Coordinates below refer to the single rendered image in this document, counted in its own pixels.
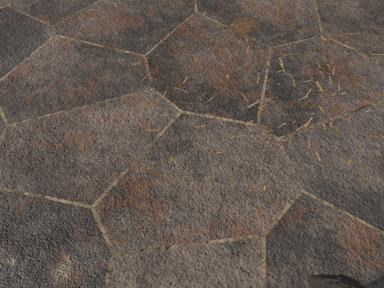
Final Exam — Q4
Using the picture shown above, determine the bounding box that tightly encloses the robot right hand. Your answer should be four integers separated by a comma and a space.
308, 274, 366, 288

